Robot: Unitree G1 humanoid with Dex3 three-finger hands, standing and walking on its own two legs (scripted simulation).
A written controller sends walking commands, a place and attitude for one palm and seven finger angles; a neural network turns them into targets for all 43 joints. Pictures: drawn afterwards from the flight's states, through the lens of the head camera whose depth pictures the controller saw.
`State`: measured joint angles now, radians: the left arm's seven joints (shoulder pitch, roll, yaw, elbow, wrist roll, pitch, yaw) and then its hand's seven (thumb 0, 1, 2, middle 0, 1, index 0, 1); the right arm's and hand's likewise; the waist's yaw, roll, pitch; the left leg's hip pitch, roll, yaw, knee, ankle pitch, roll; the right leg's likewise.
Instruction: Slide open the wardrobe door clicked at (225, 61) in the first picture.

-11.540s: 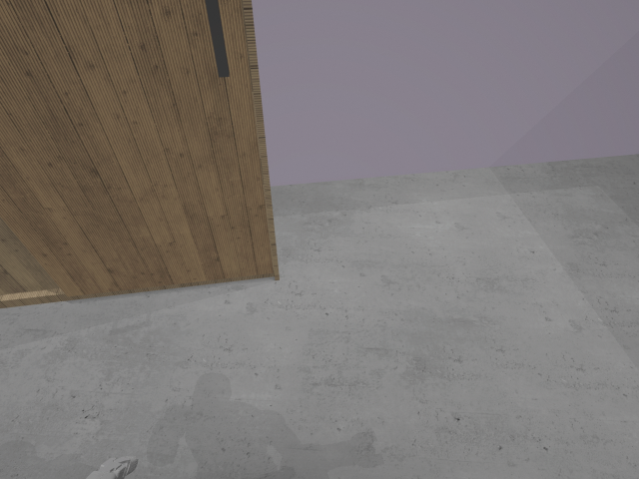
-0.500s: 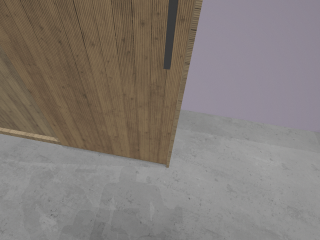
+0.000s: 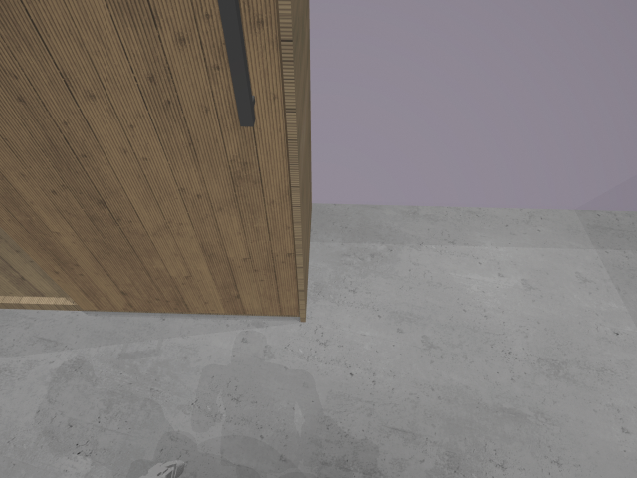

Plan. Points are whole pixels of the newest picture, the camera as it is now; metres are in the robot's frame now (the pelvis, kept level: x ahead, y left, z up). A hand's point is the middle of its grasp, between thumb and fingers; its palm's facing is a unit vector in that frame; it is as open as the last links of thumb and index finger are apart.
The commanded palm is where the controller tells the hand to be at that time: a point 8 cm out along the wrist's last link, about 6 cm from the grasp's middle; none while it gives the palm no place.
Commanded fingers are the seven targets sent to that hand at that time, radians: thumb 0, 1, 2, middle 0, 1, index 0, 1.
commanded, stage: come to a stop and stand still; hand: right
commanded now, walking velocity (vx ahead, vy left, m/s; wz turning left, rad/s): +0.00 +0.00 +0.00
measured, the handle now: (237, 37) +0.66 +0.13 +0.21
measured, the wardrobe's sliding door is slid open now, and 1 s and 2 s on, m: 0.00 0.00 0.00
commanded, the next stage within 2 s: look again from close up in 0.46 s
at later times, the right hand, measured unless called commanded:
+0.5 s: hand out of the picture +0.02 -0.19 -0.17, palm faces +0.00 +0.98 -0.20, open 7.3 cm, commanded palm none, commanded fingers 0.00 -0.90 -0.90 0.20 0.30 0.20 0.30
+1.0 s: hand out of the picture -0.01 -0.17 -0.17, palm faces +0.01 +0.99 -0.16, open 7.4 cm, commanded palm none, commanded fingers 0.00 -0.90 -0.90 0.20 0.30 0.20 0.30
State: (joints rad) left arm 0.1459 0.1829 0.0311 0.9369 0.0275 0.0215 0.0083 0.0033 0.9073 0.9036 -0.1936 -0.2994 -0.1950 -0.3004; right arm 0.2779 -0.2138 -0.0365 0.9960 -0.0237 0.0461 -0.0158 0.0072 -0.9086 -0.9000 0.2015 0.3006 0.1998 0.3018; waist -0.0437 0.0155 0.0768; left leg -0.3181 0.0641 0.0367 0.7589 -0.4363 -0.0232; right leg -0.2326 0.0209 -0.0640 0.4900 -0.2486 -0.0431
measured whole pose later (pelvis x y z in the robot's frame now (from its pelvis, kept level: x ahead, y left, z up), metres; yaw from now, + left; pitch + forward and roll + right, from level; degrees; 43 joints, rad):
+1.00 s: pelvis +0.00 -0.01 +0.01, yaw +1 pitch -1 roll +0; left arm 0.29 0.13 0.01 1.14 0.01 -0.01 0.03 0.01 0.91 0.90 -0.19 -0.30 -0.20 -0.30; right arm 0.31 -0.10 0.01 1.12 -0.02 0.00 -0.03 0.00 -0.91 -0.90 0.20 0.30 0.20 0.30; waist 0.00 0.00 0.04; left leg -0.15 0.04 0.04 0.43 -0.25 -0.02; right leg -0.17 0.03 -0.09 0.39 -0.21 -0.05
